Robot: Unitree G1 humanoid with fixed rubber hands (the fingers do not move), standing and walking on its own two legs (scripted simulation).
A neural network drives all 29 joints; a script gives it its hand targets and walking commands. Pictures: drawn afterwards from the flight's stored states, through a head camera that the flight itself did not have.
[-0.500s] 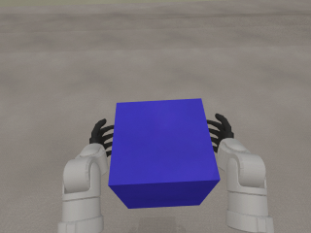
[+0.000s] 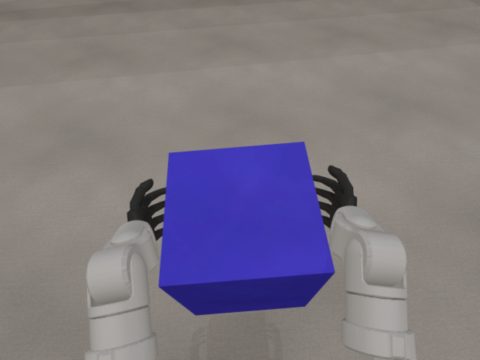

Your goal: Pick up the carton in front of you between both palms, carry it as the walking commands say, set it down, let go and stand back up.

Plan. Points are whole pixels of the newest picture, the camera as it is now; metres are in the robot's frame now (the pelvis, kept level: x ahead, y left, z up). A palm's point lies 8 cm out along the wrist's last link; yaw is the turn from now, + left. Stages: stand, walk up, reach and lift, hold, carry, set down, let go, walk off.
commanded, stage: carry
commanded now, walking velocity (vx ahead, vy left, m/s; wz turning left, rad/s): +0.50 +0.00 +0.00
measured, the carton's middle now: (244, 237) +0.34 +0.00 +0.01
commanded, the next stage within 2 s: none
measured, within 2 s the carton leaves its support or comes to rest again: neither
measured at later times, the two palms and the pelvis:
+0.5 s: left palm (175, 116) +0.56 +0.12 +0.10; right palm (322, 100) +0.59 -0.18 +0.10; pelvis +0.34 -0.05 +0.01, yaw +4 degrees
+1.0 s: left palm (174, 47) +0.90 +0.16 +0.07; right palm (282, 39) +0.90 -0.14 +0.08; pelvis +0.66 +0.01 +0.00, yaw -1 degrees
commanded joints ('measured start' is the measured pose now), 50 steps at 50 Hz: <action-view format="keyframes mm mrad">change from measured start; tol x32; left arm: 1 -398 -830 -693 -143 -175 14 -52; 50 -8 -907 -833 -417 -205 112 -142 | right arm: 1 -391 844 763 -244 292 13 103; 15 152 748 753 -431 261 131 152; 50 15 914 834 -448 315 111 194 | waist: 1 -3 39 -445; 16 33 248 -298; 19 45 -275 -412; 50 22 128 -351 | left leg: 1 589 346 -447 -212 309 66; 16 587 185 -20 25 794 -95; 20 -220 20 -190 813 -350 -110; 37 -314 141 -60 142 96 -133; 43 290 -1 86 -48 49 -89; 46 718 465 -743 -250 35 106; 50 427 360 -443 -299 -152 10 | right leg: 1 -325 -104 36 -4 118 11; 16 75 18 -228 -855 466 10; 19 608 -421 476 -859 663 -166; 28 278 -339 99 -1107 253 -137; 42 402 -212 -145 -787 981 -26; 46 -269 29 -47 80 -3 48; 50 -189 -132 32 -41 99 17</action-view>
